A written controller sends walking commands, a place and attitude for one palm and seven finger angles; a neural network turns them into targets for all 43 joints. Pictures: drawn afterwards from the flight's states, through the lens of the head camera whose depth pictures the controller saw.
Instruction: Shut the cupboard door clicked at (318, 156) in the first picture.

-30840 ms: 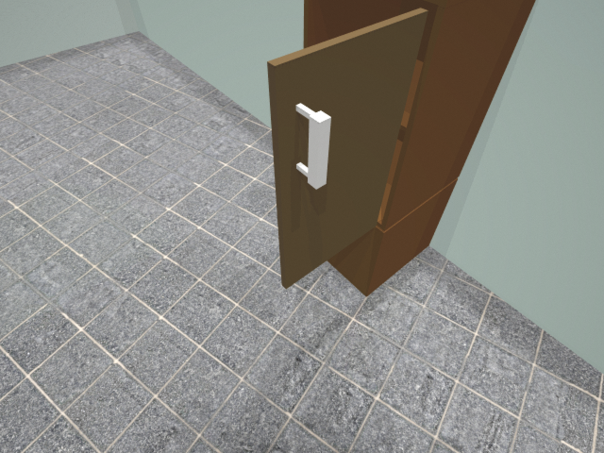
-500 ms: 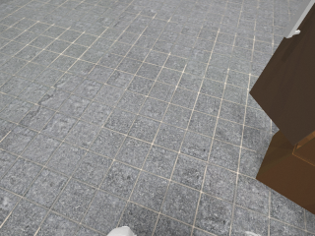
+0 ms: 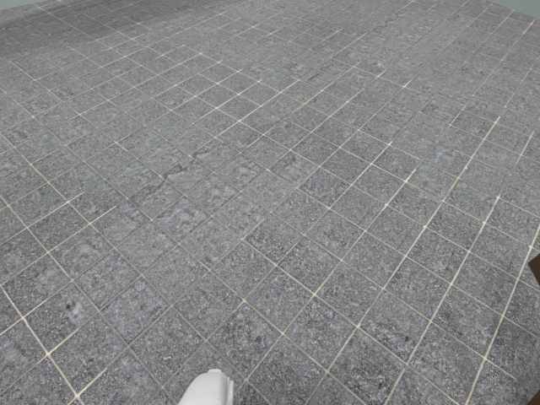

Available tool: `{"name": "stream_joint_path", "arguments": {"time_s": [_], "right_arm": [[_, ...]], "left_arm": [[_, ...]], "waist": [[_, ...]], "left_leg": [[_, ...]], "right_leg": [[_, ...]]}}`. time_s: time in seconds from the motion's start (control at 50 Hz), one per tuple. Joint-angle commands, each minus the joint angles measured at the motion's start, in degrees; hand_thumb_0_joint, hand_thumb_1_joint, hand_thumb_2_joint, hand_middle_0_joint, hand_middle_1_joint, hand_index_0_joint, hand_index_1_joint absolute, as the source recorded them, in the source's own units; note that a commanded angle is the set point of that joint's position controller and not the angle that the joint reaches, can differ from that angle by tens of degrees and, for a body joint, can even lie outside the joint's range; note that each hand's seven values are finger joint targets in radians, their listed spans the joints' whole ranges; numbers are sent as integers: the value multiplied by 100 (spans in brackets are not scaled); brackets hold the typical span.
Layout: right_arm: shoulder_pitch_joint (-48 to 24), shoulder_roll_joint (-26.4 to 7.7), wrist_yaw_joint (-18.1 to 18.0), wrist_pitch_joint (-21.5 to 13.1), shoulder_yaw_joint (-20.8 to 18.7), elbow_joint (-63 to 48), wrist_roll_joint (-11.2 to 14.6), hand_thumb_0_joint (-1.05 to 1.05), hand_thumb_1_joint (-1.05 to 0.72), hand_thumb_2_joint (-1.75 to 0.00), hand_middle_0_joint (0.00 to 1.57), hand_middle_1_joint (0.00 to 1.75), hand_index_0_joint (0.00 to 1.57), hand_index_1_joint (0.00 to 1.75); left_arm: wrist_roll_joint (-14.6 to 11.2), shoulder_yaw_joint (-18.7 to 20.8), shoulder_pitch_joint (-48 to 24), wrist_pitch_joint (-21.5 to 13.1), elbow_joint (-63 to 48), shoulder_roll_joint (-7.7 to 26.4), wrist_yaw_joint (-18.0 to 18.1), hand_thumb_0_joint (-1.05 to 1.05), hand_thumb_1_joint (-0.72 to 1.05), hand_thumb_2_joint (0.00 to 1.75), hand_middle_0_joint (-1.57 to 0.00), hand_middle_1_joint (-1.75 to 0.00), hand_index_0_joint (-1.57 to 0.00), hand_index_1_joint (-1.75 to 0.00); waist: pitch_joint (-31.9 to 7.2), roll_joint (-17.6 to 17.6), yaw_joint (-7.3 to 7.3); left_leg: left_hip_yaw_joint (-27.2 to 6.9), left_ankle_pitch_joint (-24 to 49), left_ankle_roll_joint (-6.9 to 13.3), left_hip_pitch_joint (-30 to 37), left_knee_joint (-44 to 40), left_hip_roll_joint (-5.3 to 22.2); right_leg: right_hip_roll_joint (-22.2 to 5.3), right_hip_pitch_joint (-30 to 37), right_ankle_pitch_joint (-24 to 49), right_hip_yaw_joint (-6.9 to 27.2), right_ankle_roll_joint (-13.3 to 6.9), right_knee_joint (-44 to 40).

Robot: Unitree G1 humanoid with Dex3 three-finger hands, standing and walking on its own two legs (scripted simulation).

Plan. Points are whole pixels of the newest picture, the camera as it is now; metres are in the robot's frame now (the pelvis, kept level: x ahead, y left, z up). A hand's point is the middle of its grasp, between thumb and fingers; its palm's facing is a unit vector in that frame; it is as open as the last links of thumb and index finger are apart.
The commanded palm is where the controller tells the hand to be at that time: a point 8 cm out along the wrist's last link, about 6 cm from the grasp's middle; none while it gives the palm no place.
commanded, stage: walk to a spot facing it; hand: left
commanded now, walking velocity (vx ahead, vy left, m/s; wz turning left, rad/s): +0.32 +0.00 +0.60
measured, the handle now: out of the picture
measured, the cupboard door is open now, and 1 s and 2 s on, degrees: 55 55 55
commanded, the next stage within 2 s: turn to face it in 0.48 s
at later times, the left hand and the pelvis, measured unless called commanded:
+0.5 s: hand (132, 337) +0.25 +0.27 -0.16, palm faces +0.22 -0.95 -0.22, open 7.4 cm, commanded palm none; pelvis +0.18 +0.05 -0.01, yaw +12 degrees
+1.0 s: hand (152, 308) +0.32 +0.26 -0.20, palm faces +0.19 -0.96 -0.18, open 7.3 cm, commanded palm none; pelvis +0.33 +0.08 -0.02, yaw +6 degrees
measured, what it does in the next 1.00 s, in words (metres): walks ahead: left foot, then right foot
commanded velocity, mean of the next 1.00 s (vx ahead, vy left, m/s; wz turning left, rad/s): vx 0.16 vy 0.00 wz -0.05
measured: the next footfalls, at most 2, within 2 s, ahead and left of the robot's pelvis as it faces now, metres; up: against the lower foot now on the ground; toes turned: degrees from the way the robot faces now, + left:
left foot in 0.20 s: +0.19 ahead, +0.15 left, +0.00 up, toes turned +14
right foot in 0.62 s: +0.39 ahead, -0.05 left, +0.00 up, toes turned +9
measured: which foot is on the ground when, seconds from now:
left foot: up 0.00-0.18, down 0.20-0.62, up 0.64-0.94, down 0.96-1.00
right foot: down 0.00-0.18, up 0.20-0.60, down 0.62-0.96, up 0.98-1.00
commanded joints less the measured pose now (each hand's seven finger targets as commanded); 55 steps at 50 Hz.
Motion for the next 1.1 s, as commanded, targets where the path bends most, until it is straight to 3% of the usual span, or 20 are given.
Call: {"name": "stream_joint_path", "arguments": {"time_s": [0.0, 0.06, 0.12, 0.14, 0.16, 0.18, 0.2, 0.24, 0.28, 0.54, 0.56, 0.6, 0.62, 0.68, 0.72, 0.88, 0.9, 0.94, 1.0, 1.08], "right_arm": [[-1042, 37, 82, -244, 80, -751, 28, 0, -90, -90, 20, 30, 20, 30], [-1092, -43, 99, -298, 91, -805, 30, 0, -90, -90, 20, 30, 20, 30], [29, -339, 8, -383, 11, -542, -23, 0, -90, -90, 20, 30, 20, 30], [850, -726, -54, -394, -99, -342, -44, 0, -90, -90, 20, 30, 20, 30], [1564, -1578, -148, -430, -325, -240, -106, 0, -90, -90, 20, 30, 20, 30], [1956, -1897, -240, -390, -380, -92, -1, 0, -90, -90, 20, 30, 20, 30], [1662, -1785, -249, -400, -310, -148, -23, 0, -90, -90, 20, 30, 20, 30], [594, -1108, -318, -486, -122, -405, 9, 0, -90, -90, 20, 30, 20, 30], [385, -768, -366, -573, -9, -362, -10, 0, -90, -90, 20, 30, 20, 30], [649, -626, -317, -524, -43, 95, 39, 0, -90, -90, 20, 30, 20, 30], [643, -487, -310, -532, -5, 115, 75, 0, -90, -90, 20, 30, 20, 30], [1073, -107, -309, -549, 73, 4, 104, 0, -90, -90, 20, 30, 20, 30], [1110, -217, -346, -516, 40, 150, 64, 0, -90, -90, 20, 30, 20, 30], [882, 32, -332, -439, 137, 298, 59, 0, -90, -90, 20, 30, 20, 30], [1055, 224, -327, -360, 202, 392, 66, 0, -90, -90, 20, 30, 20, 30], [798, -45, -422, -330, 113, 195, 99, 0, -90, -90, 20, 30, 20, 30], [892, -310, -457, -380, 68, 192, 88, 0, -90, -90, 20, 30, 20, 30], [1140, -1046, -524, -364, -55, 80, -3, 0, -90, -90, 20, 30, 20, 30], [519, -799, -570, -345, 17, -108, -36, 0, -90, -90, 20, 30, 20, 30], [344, -720, -565, -324, -15, -195, -18, 0, -90, -90, 20, 30, 20, 30]], "left_arm": [[3, 279, 667, -132, -52, 1010, 68, 0, 90, 90, -20, -30, -20, -30], [2, 280, 646, -113, -18, 1105, 57, 0, 90, 90, -20, -30, -20, -30], [-62, 314, 366, -82, -71, 1352, 30, 0, 90, 90, -20, -30, -20, -30], [-68, 287, 316, -66, -139, 1221, -14, 0, 90, 90, -20, -30, -20, -30], [-128, 260, 343, -24, -430, 894, -115, 0, 90, 90, -20, -30, -20, -30], [-108, 175, -431, 3, -833, 907, -96, 0, 90, 90, -20, -30, -20, -30], [-94, 241, -627, -33, -993, 879, -41, 0, 90, 90, -20, -30, -20, -30], [-11, 236, -474, 83, -683, 756, -63, 0, 90, 90, -20, -30, -20, -30], [43, 242, -139, 175, -424, 646, -130, 0, 90, 90, -20, -30, -20, -30], [2, 232, -554, 122, -635, 780, -175, 0, 90, 90, -20, -30, -20, -30], [6, 286, 14, 60, -465, 972, -134, 0, 90, 90, -20, -30, -20, -30], [9, 375, 969, 21, -177, 1697, -21, 0, 90, 90, -20, -30, -20, -30], [-33, 317, 578, 10, -179, 1446, 29, 0, 90, 90, -20, -30, -20, -30], [-62, 140, -354, 36, -230, 770, 110, 0, 90, 90, -20, -30, -20, -30], [-59, 93, -400, -2, -107, 715, 95, 0, 90, 90, -20, -30, -20, -30], [-113, 295, -571, 274, -100, 977, 80, 0, 90, 90, -20, -30, -20, -30], [-131, 260, -589, 315, -170, 812, 69, 0, 90, 90, -20, -30, -20, -30], [-147, 183, -525, 375, -355, 527, 22, 0, 90, 90, -20, -30, -20, -30], [-73, 293, -689, 524, -319, 691, -72, 0, 90, 90, -20, -30, -20, -30], [-76, 281, -672, 648, -363, 544, -141, 0, 90, 90, -20, -30, -20, -30]], "waist": [[82, -748, 358], [89, -826, 306], [-528, -637, -314], [-1009, -84, -700], [-1587, 1604, -944], [-1572, 1155, -1121], [-1077, 442, -875], [-321, 1225, -395], [-264, 949, -129], [-69, 424, 228], [-285, 50, 473], [-1046, -1538, 667], [-879, -1459, 486], [-362, -561, 54], [-478, -753, -92], [-511, -592, -193], [-543, -80, -226], [-520, 1589, -330], [-212, 1132, -76], [-346, 986, -4]], "left_leg": [[305, 29, 77, -637, -1205, 22], [509, -115, 246, -121, -1884, -71], [960, -8, 505, 1945, -2593, -618], [464, 96, 674, 3492, -2953, -290], [-2563, 297, 1482, 5004, -3408, 1574], [-3540, 937, 1853, 5129, -4059, 2229], [-3193, -73, 1729, 3971, -4211, 2347], [-2366, -1402, 1242, 2418, -4618, 1587], [-1762, -719, 1162, 2037, -4681, 1203], [-1052, 285, 984, 1498, -3825, 609], [-719, 124, 737, 1079, -3000, 250], [-34, -2270, 305, -138, -46, -704], [-451, -1862, 279, -257, 617, -380], [-265, -868, 58, 316, 59, 55], [63, -813, -69, 956, -877, 4], [185, 411, -165, 2352, -3135, -198], [-176, 709, -39, 2952, -3575, 224], [-2039, 1370, 1009, 3027, -4259, 2261], [-1260, 2071, 1083, 2519, -4284, 1955], [-181, 2402, 910, 2605, -4122, 1638]], "right_leg": [[-1438, 979, 2313, 483, -468, -693], [-1587, 1010, 2837, 258, -440, -415], [-1407, 393, 3935, -357, -246, 1213], [-1224, -601, 2955, -419, -33, 2638], [-249, -2746, -837, -289, 328, 4713], [-13, -3682, -1759, 712, 220, 5517], [-151, -3587, -1511, 1071, 144, 5711], [-428, -3351, -727, 1333, 153, 5204], [-354, -2981, -300, 1296, 216, 4643], [459, -556, 835, 927, 242, 822], [162, 381, 738, 1306, 127, 381], [-2029, 1493, 670, 4128, -1014, -679], [-1925, 999, 476, 4280, -1191, -851], [-1136, -224, 2267, 2553, -1128, -667], [-820, -496, 3486, 2013, -1046, -474], [-343, -1145, 1782, 2509, -690, 2], [-16, -1709, 1028, 2363, -456, 341], [847, -2491, -1811, 1305, 39, 2377], [456, -2615, -1353, 1491, 151, 4008], [383, -2334, -859, 1194, 264, 3620]]}}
